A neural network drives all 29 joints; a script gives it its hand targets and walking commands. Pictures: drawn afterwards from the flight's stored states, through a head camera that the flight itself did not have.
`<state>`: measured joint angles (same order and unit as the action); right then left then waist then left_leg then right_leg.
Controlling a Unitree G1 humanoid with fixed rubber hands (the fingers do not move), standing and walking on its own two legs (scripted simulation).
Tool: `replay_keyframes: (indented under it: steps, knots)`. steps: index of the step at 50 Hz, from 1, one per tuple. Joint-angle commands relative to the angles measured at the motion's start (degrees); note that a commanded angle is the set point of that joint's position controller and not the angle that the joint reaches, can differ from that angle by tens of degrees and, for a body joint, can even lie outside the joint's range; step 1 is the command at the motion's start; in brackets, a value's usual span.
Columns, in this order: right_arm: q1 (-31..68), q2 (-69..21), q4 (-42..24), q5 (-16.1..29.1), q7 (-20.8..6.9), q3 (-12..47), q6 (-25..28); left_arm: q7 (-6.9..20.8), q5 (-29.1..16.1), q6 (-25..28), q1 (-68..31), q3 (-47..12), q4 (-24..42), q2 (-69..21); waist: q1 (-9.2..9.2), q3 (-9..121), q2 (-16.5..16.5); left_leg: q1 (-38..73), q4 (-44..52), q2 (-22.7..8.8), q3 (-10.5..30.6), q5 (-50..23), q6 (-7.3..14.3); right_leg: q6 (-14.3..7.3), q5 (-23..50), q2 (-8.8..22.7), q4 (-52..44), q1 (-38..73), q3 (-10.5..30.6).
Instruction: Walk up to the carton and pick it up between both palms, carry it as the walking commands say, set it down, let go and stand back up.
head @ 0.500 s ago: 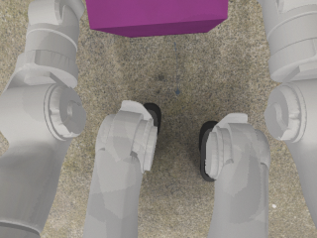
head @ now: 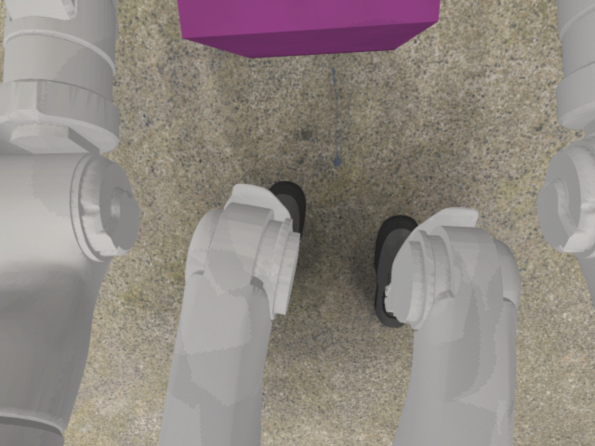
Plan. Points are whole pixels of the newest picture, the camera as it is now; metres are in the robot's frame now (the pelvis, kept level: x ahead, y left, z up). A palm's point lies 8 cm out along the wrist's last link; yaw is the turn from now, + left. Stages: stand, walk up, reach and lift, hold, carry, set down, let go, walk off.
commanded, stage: set down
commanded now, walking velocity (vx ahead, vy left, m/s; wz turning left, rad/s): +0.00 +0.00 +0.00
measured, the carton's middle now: out of the picture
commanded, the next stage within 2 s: let go in 1.10 s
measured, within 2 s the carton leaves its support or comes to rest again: neither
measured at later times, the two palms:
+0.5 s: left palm out of the picture +0.56 +0.26 +0.01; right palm out of the picture +0.62 -0.12 +0.01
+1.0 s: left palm out of the picture +0.55 +0.27 +0.16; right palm out of the picture +0.63 -0.12 +0.16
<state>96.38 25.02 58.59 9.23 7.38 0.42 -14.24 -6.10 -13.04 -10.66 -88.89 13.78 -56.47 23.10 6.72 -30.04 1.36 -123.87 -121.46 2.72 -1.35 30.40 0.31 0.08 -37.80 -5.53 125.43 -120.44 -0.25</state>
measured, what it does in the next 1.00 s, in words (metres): rises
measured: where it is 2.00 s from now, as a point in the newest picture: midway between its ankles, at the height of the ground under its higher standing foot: (334, 272)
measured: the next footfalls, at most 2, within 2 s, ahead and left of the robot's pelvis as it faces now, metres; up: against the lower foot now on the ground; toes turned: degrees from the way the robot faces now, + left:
none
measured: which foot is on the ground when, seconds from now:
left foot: down 0.00-1.00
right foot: down 0.00-1.00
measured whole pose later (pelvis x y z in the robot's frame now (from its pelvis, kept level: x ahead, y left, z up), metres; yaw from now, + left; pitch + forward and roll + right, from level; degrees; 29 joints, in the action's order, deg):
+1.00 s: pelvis +0.01 +0.00 +0.26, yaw +0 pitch +29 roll +0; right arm 92.9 26.2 52.0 5.5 2.7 -7.2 -22.3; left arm -3.9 -6.8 -21.4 -83.9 18.5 -42.7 21.9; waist 7.2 -29.6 -1.1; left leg -78.2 -66.0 2.8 1.7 16.4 -0.2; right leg -0.6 -21.6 -4.7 69.2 -76.3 2.3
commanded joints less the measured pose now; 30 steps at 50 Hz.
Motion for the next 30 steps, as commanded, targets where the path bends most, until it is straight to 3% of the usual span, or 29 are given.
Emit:
replay_keyframes:
  steps: [1, 3, 4, 5, 6, 7, 8, 9, 10, 11, 12, 13, 14, 15, 16, 17, 18, 19, 20, 21, 22, 23, 24, 25, 26, 27, 28, 29, 30]
  knots:
    - [21.1, 9.2, -11.0, -0.9, 0.5, -3.1, -0.4, -1.1, 0.5, -1.2, -17.7, 1.6, 13.9, 9.7, 2.31, 102.8, -5.7, 54.7, 9.5, 0.0, -1.3, -29.9, -0.7, 0.1, 20.9, 0.6, -13.8, 32.9, -1.3]
    - [21.4, 7.8, -5.9, -0.6, -1.6, -2.0, -1.4, -0.8, 3.0, -2.7, -15.2, 1.8, 6.6, 8.3, 4.03, 94.4, -7.0, 48.3, 13.5, -0.2, -0.7, -23.7, -0.4, 0.1, 16.5, 0.8, -15.8, 29.6, -1.5]
    - [21.9, 9.5, -11.7, -1.2, -1.7, -3.2, -1.2, -1.2, 3.3, -2.9, -15.4, 2.6, 13.7, 7.9, 4.27, 103.6, -4.9, 56.3, 13.2, -0.2, -0.8, -27.1, -1.0, -0.5, 16.5, 0.6, -17.1, 30.9, -1.6]
    - [22.7, 9.6, -13.8, -1.0, -1.3, -4.1, -1.0, -1.5, 5.9, -2.7, -17.0, 4.3, 15.8, 11.4, 5.38, 103.3, -4.0, 58.0, 14.1, 0.0, -0.6, -28.8, -0.7, 0.0, 17.1, 0.1, -17.2, 29.4, -2.2]
    - [19.4, 10.6, -11.3, -1.6, -1.9, -5.1, -1.5, -1.5, 3.1, -3.4, -16.3, 1.9, 17.7, 7.3, 2.16, 103.4, -1.9, 60.0, 14.9, -0.1, 0.2, -31.9, -1.5, -0.6, 18.1, -0.6, -18.1, 27.5, -2.4]
    - [19.7, 9.6, -10.3, -0.6, -2.3, -3.9, -1.9, -1.5, 3.8, -3.9, -15.4, 2.9, 14.9, 7.5, 3.66, 105.5, -3.8, 62.7, 15.5, 0.1, 0.3, -31.1, -1.0, -0.5, 16.2, -0.4, -19.1, 28.5, -2.8]
    - [19.3, 9.2, -8.5, -0.6, -2.7, -3.7, -2.0, -1.1, 3.6, -4.3, -15.5, 1.6, 13.1, 5.7, 2.4, 102.3, -3.8, 58.6, 16.7, 0.2, 0.0, -28.2, -0.9, -0.5, 16.0, -0.1, -20.4, 27.8, -2.5]
    - [19.2, 9.4, -9.1, -1.7, -2.8, -5.4, -2.5, -0.7, 3.4, -4.8, -16.7, 2.1, 17.5, 6.6, 2.14, 102.2, -4.2, 59.6, 18.6, -0.1, 0.8, -29.0, -1.3, -0.7, 15.7, -0.6, -20.9, 28.0, -3.0]
    - [18.6, 9.5, -7.1, -2.3, -2.9, -6.5, -3.1, -0.8, 5.7, -4.6, -17.6, 3.7, 18.2, 9.0, 3.89, 101.8, -1.3, 60.3, 19.6, 0.3, -0.2, -26.8, -1.8, -0.9, 13.7, -0.7, -22.3, 27.5, -2.6]
    - [21.6, 8.6, -12.8, -0.5, -3.8, -5.3, -3.3, -0.7, 4.9, -5.2, -18.3, 2.2, 19.9, 8.1, 4.62, 106.2, -0.9, 66.0, 20.7, -0.1, 0.7, -27.8, -1.1, -1.0, 13.4, -0.7, -24.0, 28.1, -2.3]
    - [21.8, 11.0, -10.9, -1.2, -3.4, -6.2, -3.3, -0.7, 4.1, -5.9, -19.5, 2.0, 18.0, 7.4, 2.74, 105.3, -1.5, 64.7, 21.5, -0.1, 0.9, -25.8, -1.3, -1.1, 11.2, -0.7, -25.1, 26.6, -2.9]
    - [23.0, 11.2, -11.8, -1.3, -3.9, -6.6, -3.9, -0.8, 3.3, -6.7, -20.7, 0.0, 21.4, 5.6, 1.4, 111.1, 0.0, 69.0, 22.4, 0.2, 0.5, -27.1, -1.9, -1.1, 13.0, -0.8, -25.7, 30.3, -3.1]
    - [21.6, 11.8, -11.9, -1.5, -4.2, -7.2, -4.5, -1.0, 3.3, -7.2, -19.2, 0.9, 24.1, 7.1, 1.54, 110.7, -0.9, 69.6, 23.8, 0.4, 0.7, -27.3, -2.1, -1.3, 13.2, -1.1, -26.3, 30.6, -3.4]
    - [19.5, 11.7, -10.1, -2.3, -4.1, -7.7, -5.2, -1.0, 2.4, -7.9, -20.6, 0.2, 26.9, 6.2, -0.31, 116.0, -1.2, 73.1, 25.4, 0.1, 1.7, -28.1, -2.3, -1.6, 14.5, -0.9, -27.4, 34.3, -3.8]
    - [20.1, 11.0, -13.0, -0.9, -4.2, -7.2, -5.1, -1.0, 2.7, -8.1, -18.8, -0.3, 25.0, 6.9, 0.35, 116.4, 0.1, 78.7, 25.0, 0.4, 1.7, -33.7, -2.0, -1.0, 15.8, -1.4, -28.8, 31.0, -3.7]
    - [19.7, 14.1, -9.8, -3.6, -3.7, -8.7, -5.1, -1.3, 3.6, -8.4, -18.9, 2.7, 24.3, 8.1, -0.39, 114.4, -3.1, 70.5, 25.9, 0.7, 1.5, -30.6, -2.3, -0.9, 16.6, -1.0, -28.5, 34.0, -3.7]
    - [19.9, 11.7, -10.0, -2.1, -4.2, -7.7, -5.7, -1.3, 3.6, -9.6, -15.7, 2.5, 19.0, 6.7, 1.16, 115.4, -4.1, 72.2, 27.6, 0.4, 1.7, -28.2, -1.9, -0.4, 15.0, -1.0, -29.8, 35.9, -3.7]
    - [18.9, 12.7, -9.1, -2.6, -4.8, -9.3, -5.8, -1.3, 4.5, -9.4, -16.9, 2.1, 22.7, 7.5, 0.82, 111.4, -0.5, 75.2, 28.7, 0.3, 2.1, -27.3, -2.4, -0.9, 12.6, -1.1, -30.6, 31.5, -3.7]
    - [20.9, 12.7, -12.7, -3.4, -4.6, -9.5, -5.3, -0.9, 4.4, -9.3, -15.7, 2.0, 20.0, 5.4, 0.84, 112.1, -0.3, 74.7, 28.9, 0.8, 1.5, -29.0, -2.1, -1.2, 13.2, -1.0, -32.9, 33.5, -2.9]
    - [22.7, 14.0, -18.4, -2.8, -4.5, -9.5, -5.1, -1.0, 3.7, -9.3, -16.3, 2.6, 26.4, 6.5, 1.23, 119.7, -0.9, 77.8, 29.8, 1.0, 0.8, -31.5, -2.1, -1.4, 17.1, -1.2, -33.2, 40.1, -2.8]
    - [22.2, 13.2, -19.6, -2.7, -4.2, -8.9, -5.3, -1.5, 3.4, -9.6, -16.3, 1.4, 26.9, 7.0, 0.76, 119.9, -1.4, 78.0, 29.5, 1.1, 0.8, -34.4, -2.1, -1.3, 20.0, -1.1, -33.5, 42.0, -2.4]
    - [21.8, 13.9, -18.3, -2.8, -4.0, -8.4, -5.6, -1.1, 5.2, -9.9, -13.4, 3.5, 22.1, 8.0, 3.09, 119.0, -3.2, 74.7, 30.6, 1.5, 0.1, -32.2, -1.5, -1.0, 20.5, -1.1, -34.2, 44.1, -1.9]
    - [20.7, 12.2, -16.3, -2.6, -4.4, -7.9, -6.2, -0.9, 3.9, -10.2, -14.0, 1.8, 21.9, 6.8, 1.67, 118.3, -3.6, 78.5, 32.3, 1.6, 0.7, -36.5, -1.7, -0.2, 21.9, -1.5, -35.4, 42.4, -2.9]
    - [19.8, 13.4, -15.8, -3.3, -4.4, -8.1, -6.6, -0.8, 3.2, -10.7, -12.6, 3.1, 22.2, 6.9, 1.0, 120.3, -6.4, 77.3, 32.1, 1.8, 0.2, -35.0, -1.6, -0.3, 21.2, -1.1, -36.5, 46.3, -2.3]
    - [18.4, 11.3, -12.3, -2.3, -4.5, -7.4, -7.0, -0.4, 5.0, -10.9, -11.6, 4.0, 18.1, 8.7, 3.86, 111.6, -5.0, 73.2, 35.1, 0.8, 0.4, -32.4, -1.0, -0.1, 20.7, -0.5, -38.6, 45.1, -1.1]
    - [18.1, 11.7, -15.4, -2.6, -4.4, -8.5, -6.8, 0.0, 3.3, -10.4, -14.7, 2.7, 25.9, 8.4, 0.91, 116.6, -4.3, 76.4, 35.6, 0.8, 1.1, -34.6, -1.1, -0.6, 22.7, -0.8, -39.3, 47.9, -0.8]
    - [16.7, 10.1, -15.3, -2.1, -4.3, -7.8, -6.9, -0.3, 4.1, -9.9, -12.7, 3.5, 26.3, 7.3, 2.6, 119.2, -4.8, 76.2, 36.1, 1.4, 0.6, -35.4, -1.2, -0.3, 24.3, -0.8, -39.4, 51.1, -1.1]
    - [15.9, 9.8, -13.5, -2.3, -4.7, -7.0, -7.3, 0.0, 4.6, -10.2, -11.8, 4.4, 23.1, 8.1, 3.01, 116.5, -7.4, 75.3, 37.9, 1.5, 0.6, -33.7, -0.8, -0.1, 23.7, -0.7, -41.8, 51.7, -0.3]
    - [18.3, 12.1, -16.0, -2.8, -4.1, -7.7, -6.8, 0.2, 3.3, -10.1, -13.7, 4.4, 25.8, 8.8, 1.35, 119.3, -7.4, 74.1, 38.6, 1.3, 0.0, -34.0, -1.1, -0.6, 26.1, -0.6, -42.1, 55.3, -0.8]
